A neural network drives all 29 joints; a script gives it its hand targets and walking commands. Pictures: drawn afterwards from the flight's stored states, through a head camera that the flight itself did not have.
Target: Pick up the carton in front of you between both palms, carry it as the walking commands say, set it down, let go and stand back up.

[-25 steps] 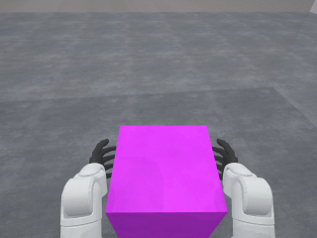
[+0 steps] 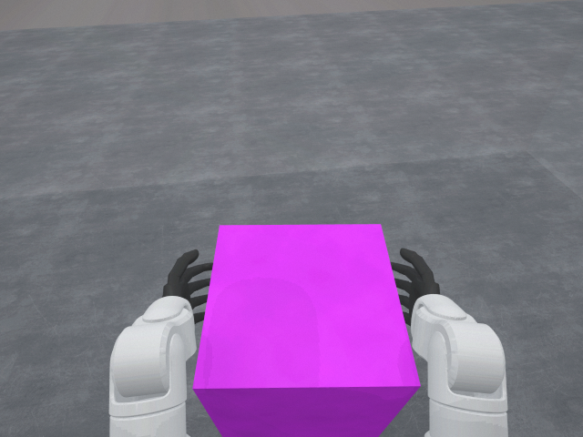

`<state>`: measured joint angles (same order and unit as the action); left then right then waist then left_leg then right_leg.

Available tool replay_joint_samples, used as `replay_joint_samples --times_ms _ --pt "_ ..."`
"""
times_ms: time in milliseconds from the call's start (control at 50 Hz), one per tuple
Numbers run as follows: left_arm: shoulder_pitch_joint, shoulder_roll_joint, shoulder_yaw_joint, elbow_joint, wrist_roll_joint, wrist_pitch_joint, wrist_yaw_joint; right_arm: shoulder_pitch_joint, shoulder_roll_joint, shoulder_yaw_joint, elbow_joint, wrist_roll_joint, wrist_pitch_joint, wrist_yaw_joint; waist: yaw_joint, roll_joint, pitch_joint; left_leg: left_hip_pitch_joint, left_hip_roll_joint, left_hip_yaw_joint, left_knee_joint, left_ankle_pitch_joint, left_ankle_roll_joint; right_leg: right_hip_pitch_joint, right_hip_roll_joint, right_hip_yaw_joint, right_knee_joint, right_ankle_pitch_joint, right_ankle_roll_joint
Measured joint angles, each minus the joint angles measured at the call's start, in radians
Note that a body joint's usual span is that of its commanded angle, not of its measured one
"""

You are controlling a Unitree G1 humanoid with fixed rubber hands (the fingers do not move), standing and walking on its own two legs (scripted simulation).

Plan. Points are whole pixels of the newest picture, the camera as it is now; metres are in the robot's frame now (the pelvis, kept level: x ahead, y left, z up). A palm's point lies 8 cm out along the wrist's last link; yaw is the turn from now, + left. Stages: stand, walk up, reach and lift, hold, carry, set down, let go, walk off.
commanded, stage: carry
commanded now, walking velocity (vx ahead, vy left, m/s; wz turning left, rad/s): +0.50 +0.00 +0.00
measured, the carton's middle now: (300, 339) +0.26 +0.00 +0.03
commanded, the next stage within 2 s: none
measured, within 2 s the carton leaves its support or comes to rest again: neither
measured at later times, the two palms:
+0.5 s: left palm (207, 179) +0.54 +0.16 +0.10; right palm (372, 173) +0.54 -0.14 +0.10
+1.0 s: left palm (227, 158) +0.62 +0.13 +0.09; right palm (377, 158) +0.61 -0.16 +0.09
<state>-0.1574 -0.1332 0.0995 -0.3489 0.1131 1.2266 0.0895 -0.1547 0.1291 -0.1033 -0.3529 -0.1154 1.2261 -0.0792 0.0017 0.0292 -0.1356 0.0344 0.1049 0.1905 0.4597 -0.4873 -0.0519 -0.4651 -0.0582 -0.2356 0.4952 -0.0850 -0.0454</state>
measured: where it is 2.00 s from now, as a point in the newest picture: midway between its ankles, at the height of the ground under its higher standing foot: outside the picture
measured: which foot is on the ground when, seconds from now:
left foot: up 0.00-0.40, down 0.42-1.00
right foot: down 0.00-0.46, up 0.48-0.58, down 0.60-1.00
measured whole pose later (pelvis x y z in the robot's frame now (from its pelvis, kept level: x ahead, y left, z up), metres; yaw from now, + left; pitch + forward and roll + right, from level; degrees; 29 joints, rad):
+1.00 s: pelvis +0.35 -0.01 +0.01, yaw -2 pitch +3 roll +1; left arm -0.15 -0.13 0.11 -0.21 0.14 1.15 0.07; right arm -0.15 0.13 -0.11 -0.22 -0.14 1.14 -0.07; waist 0.00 -0.01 -0.14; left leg -0.33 0.06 0.22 0.56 -0.28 0.03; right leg -0.15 -0.06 -0.12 0.51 -0.41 0.02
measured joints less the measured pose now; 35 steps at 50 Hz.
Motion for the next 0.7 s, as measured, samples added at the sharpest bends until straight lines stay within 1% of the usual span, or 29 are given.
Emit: replay_joint_samples --times_ms 20,40,60,80,100,120,180,260,360,400,420,440,460,480,500,520,540,560,580,620,640,660,700 --pt "-0.011 -0.002 -0.002 0.031 0.002 -0.009 0.0 -0.005 -0.003 -0.011 0.015 0.0 0.0 0.0 0.007 0.014 0.007 -0.066 0.012 -0.035 0.165 0.004 0.003 -0.004 0.006 -0.01 0.044 -0.031 -0.021" --pt "-0.02 -0.003 -0.004 0.058 0.004 -0.013 0.0 -0.005 -0.004 -0.019 0.027 -0.002 0.001 0.0 0.01 0.016 0.017 -0.147 0.002 -0.076 0.338 0.012 0.012 0.003 0.005 -0.016 0.062 -0.062 -0.034" --pt "-0.022 -0.003 -0.005 0.076 0.004 -0.015 -0.001 -0.003 -0.003 -0.025 0.036 -0.003 0.003 0.0 0.011 0.012 0.03 -0.228 -0.013 -0.103 0.484 0.021 0.025 0.022 0.003 -0.02 0.054 -0.081 -0.04" --pt "-0.018 -0.003 -0.003 0.082 0.003 -0.015 -0.001 0.001 0.003 -0.029 0.041 -0.006 0.003 0.0 0.01 0.006 0.043 -0.303 -0.024 -0.114 0.59 0.041 0.039 0.048 0.002 -0.023 0.03 -0.086 -0.035" --pt "-0.01 -0.002 -0.002 0.081 0.0 -0.018 -0.001 0.005 0.005 -0.025 0.042 -0.009 0.001 0.0 0.011 0.001 0.055 -0.368 -0.027 -0.116 0.65 0.073 0.049 0.076 0.004 -0.025 -0.001 -0.086 -0.032" --pt "-0.001 -0.001 -0.002 0.074 -0.002 -0.021 -0.001 0.008 0.004 -0.017 0.041 -0.009 -0.002 0.0 0.012 -0.002 0.065 -0.424 -0.026 -0.113 0.671 0.108 0.056 0.106 0.008 -0.026 -0.034 -0.085 -0.032" --pt "0.019 0.001 0.0 0.041 -0.008 -0.037 -0.001 0.013 0.002 0.002 0.028 -0.007 -0.019 -0.001 0.017 -0.014 0.085 -0.544 -0.013 -0.101 0.605 0.189 0.058 0.19 0.016 -0.017 -0.124 -0.086 -0.028" --pt "0.03 0.002 0.001 -0.009 -0.015 -0.053 -0.001 0.015 0.002 0.018 -0.01 -0.005 -0.038 -0.001 0.013 -0.021 0.091 -0.613 -0.01 -0.083 0.387 0.256 0.044 0.288 0.017 0.0 -0.193 -0.112 -0.012" --pt "0.017 0.001 -0.008 -0.05 -0.014 -0.041 -0.003 0.017 0.002 0.013 -0.064 0.0 -0.028 -0.002 -0.002 -0.017 0.082 -0.58 -0.037 -0.035 0.12 0.413 0.039 0.394 0.014 0.007 -0.187 -0.204 0.026" --pt "0.011 0.0 -0.009 -0.054 -0.01 -0.029 -0.005 0.012 0.002 0.01 -0.07 0.0 -0.017 -0.003 -0.003 -0.017 0.074 -0.517 -0.054 0.001 0.004 0.522 0.038 0.422 0.01 0.015 -0.132 -0.271 0.046" --pt "0.008 0.001 -0.006 -0.053 -0.007 -0.024 -0.007 0.006 0.003 0.009 -0.066 0.0 -0.011 -0.003 -0.003 -0.016 0.068 -0.476 -0.057 0.017 -0.044 0.565 0.051 0.428 0.008 0.022 -0.084 -0.314 0.057" --pt "-0.001 0.0 0.003 -0.045 -0.005 -0.019 -0.008 -0.001 0.004 0.01 -0.049 -0.001 -0.014 -0.003 -0.005 -0.035 0.063 -0.456 -0.069 0.029 -0.04 0.506 0.089 0.413 -0.01 0.031 -0.015 -0.352 0.068" --pt "-0.012 -0.001 0.016 -0.032 -0.003 -0.014 -0.009 -0.014 0.006 0.009 -0.025 -0.003 -0.018 -0.002 -0.007 -0.055 0.066 -0.451 -0.079 0.038 -0.021 0.445 0.117 0.38 -0.027 0.055 0.068 -0.357 0.077" --pt "-0.02 -0.002 0.027 -0.02 0.001 -0.01 -0.009 -0.027 0.007 0.006 0.001 -0.002 -0.02 -0.002 -0.007 -0.068 0.071 -0.447 -0.083 0.045 -0.008 0.405 0.134 0.342 -0.029 0.087 0.143 -0.381 0.083" --pt "-0.023 -0.002 0.032 -0.008 0.004 -0.007 -0.009 -0.034 0.009 0.003 0.022 -0.002 -0.022 -0.002 -0.007 -0.074 0.076 -0.439 -0.084 0.047 -0.009 0.386 0.142 0.308 -0.024 0.113 0.187 -0.414 0.084" --pt "-0.022 -0.002 0.034 0.002 0.007 -0.005 -0.009 -0.035 0.009 0.0 0.036 -0.001 -0.023 -0.002 -0.006 -0.075 0.081 -0.428 -0.08 0.048 -0.02 0.387 0.131 0.284 -0.016 0.129 0.191 -0.444 0.082" --pt "-0.02 -0.002 0.033 0.01 0.009 -0.005 -0.009 -0.033 0.009 -0.001 0.044 -0.001 -0.022 -0.002 -0.005 -0.072 0.086 -0.416 -0.077 0.047 -0.033 0.387 0.128 0.268 -0.01 0.136 0.161 -0.457 0.078" --pt "-0.019 -0.002 0.03 0.014 0.01 -0.005 -0.009 -0.031 0.009 -0.002 0.046 -0.001 -0.022 -0.002 -0.004 -0.068 0.092 -0.404 -0.074 0.046 -0.044 0.385 0.128 0.258 -0.007 0.137 0.114 -0.443 0.075" --pt "-0.018 -0.002 0.028 0.015 0.01 -0.007 -0.009 -0.028 0.008 -0.002 0.044 0.0 -0.023 -0.002 -0.003 -0.065 0.097 -0.393 -0.072 0.045 -0.052 0.38 0.128 0.251 -0.007 0.135 0.061 -0.402 0.072" --pt "-0.015 -0.002 0.021 0.008 0.01 -0.011 -0.009 -0.019 0.007 -0.002 0.032 0.003 -0.028 -0.002 -0.003 -0.064 0.103 -0.373 -0.074 0.042 -0.051 0.364 0.125 0.258 -0.015 0.123 -0.016 -0.244 0.076" --pt "-0.012 -0.002 0.016 0.002 0.01 -0.012 -0.008 -0.013 0.006 -0.001 0.024 0.005 -0.03 -0.002 -0.002 -0.068 0.099 -0.365 -0.078 0.043 -0.045 0.352 0.122 0.271 -0.022 0.12 -0.037 -0.19 0.079" --pt "-0.008 -0.001 0.012 -0.004 0.01 -0.013 -0.008 -0.009 0.005 -0.001 0.018 0.007 -0.031 -0.002 -0.001 -0.066 0.091 -0.359 -0.078 0.042 -0.037 0.339 0.118 0.281 -0.024 0.118 -0.039 -0.192 0.08" --pt "-0.006 -0.001 0.009 -0.014 0.01 -0.011 -0.007 -0.009 0.005 -0.001 0.009 0.009 -0.029 -0.002 -0.001 -0.061 0.07 -0.352 -0.076 0.042 -0.022 0.314 0.11 0.296 -0.023 0.117 -0.036 -0.237 0.08"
